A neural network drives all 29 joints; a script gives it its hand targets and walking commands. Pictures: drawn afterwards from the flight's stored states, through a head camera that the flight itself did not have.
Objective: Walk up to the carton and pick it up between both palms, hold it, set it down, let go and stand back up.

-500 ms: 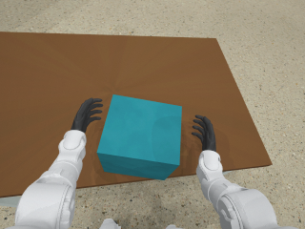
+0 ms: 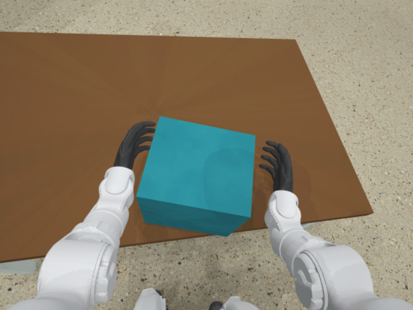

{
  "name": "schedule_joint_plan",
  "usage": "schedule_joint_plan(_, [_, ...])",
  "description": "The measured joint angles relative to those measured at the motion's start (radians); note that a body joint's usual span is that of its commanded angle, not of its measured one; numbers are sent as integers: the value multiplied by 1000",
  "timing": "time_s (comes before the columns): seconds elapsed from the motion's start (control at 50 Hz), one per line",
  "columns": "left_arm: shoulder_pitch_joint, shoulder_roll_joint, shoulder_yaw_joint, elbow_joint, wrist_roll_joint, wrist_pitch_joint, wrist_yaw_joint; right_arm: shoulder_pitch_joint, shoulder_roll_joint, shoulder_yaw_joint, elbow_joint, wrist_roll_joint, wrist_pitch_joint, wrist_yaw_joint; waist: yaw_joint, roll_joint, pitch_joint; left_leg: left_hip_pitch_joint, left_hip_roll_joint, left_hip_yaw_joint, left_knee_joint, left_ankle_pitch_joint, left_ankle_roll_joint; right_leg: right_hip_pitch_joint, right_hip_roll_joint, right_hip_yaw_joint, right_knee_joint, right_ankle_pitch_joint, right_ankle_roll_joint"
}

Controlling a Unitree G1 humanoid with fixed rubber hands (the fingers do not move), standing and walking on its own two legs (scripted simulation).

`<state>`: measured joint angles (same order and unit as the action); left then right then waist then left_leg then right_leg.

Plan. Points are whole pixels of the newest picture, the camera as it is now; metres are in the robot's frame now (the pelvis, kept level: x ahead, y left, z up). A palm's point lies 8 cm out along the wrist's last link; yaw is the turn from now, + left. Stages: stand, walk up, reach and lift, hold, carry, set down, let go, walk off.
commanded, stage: reach and lift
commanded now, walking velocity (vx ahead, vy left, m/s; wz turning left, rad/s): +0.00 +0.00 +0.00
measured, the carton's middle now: (196, 182) +0.38 +0.00 -0.07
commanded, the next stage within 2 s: none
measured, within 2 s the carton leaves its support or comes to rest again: leaves its support in 1.66 s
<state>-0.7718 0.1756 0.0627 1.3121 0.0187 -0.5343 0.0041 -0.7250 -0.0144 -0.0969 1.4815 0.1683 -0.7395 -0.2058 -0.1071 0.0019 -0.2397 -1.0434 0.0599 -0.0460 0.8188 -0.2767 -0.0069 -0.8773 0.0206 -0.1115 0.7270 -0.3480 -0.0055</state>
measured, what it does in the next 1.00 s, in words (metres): stands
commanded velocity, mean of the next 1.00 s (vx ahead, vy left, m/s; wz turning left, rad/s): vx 0.00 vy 0.00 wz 0.00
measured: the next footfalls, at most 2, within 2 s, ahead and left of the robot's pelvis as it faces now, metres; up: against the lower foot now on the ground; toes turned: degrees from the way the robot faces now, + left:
none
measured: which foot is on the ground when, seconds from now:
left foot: down 0.00-1.00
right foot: down 0.00-1.00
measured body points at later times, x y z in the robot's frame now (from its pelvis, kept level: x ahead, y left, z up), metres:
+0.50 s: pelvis +0.00 +0.00 +0.00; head +0.14 +0.04 +0.42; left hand +0.43 +0.14 -0.04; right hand +0.37 -0.15 -0.04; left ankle +0.04 +0.11 -0.69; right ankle -0.02 -0.13 -0.69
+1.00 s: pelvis +0.00 +0.00 +0.00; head +0.15 +0.04 +0.42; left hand +0.43 +0.14 -0.04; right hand +0.37 -0.15 -0.04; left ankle +0.04 +0.11 -0.69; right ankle -0.02 -0.13 -0.69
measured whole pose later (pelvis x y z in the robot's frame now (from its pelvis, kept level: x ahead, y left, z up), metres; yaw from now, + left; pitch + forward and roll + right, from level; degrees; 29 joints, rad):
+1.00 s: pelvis +0.00 +0.00 +0.00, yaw +0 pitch +29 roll -5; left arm -0.80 0.12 0.28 1.34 0.26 -0.63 0.02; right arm -0.70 0.08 -0.44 1.42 -0.16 -0.80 -0.22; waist -0.08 0.00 -0.21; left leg -1.05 0.06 -0.05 0.82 -0.28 -0.01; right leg -0.88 0.02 -0.11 0.73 -0.35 0.00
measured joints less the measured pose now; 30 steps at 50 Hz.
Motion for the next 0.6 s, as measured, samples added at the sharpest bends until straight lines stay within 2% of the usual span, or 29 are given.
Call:
schedule_joint_plan(0.1, [-10,-11,37,0,41,-2,1,-4,4,-33,0,-23,-4,0,5,0,12,-2,0,0,0,0,1,-2,0,0,0,0,1])
schedule_joint_plan(0.2, [-16,-29,78,0,88,-10,2,-7,33,-78,-1,-96,-22,1,19,0,16,-4,0,0,0,-1,1,-4,0,0,0,-1,1])
schedule_joint_plan(0.32, [-19,-39,131,0,146,-14,6,-10,59,-190,-1,-183,-35,-10,21,0,20,-4,0,0,0,-1,1,-4,0,0,0,-1,1])
schedule_joint_plan(0.6, [-19,-56,216,0,239,-39,10,-2,82,-339,-18,-317,-56,-18,23,0,26,-4,0,0,0,-1,1,-4,0,0,0,-1,1])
